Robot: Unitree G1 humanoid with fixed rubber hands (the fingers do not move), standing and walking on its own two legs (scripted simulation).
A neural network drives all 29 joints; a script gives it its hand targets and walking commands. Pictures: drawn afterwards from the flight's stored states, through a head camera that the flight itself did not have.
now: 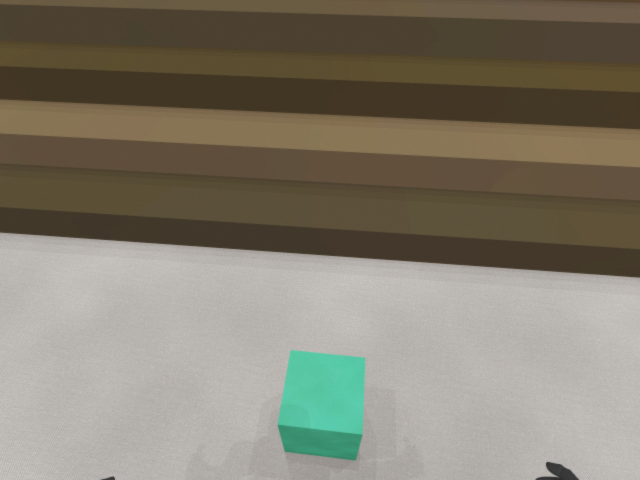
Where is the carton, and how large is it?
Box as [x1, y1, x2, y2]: [277, 350, 364, 460]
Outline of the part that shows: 291,350 277,424 284,450 290,452 355,460 362,434 364,358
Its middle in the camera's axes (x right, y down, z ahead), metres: +0.01 +0.47 +1.10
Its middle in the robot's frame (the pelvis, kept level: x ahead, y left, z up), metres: +0.45 +0.00 -0.66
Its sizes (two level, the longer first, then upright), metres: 0.210 0.200 0.250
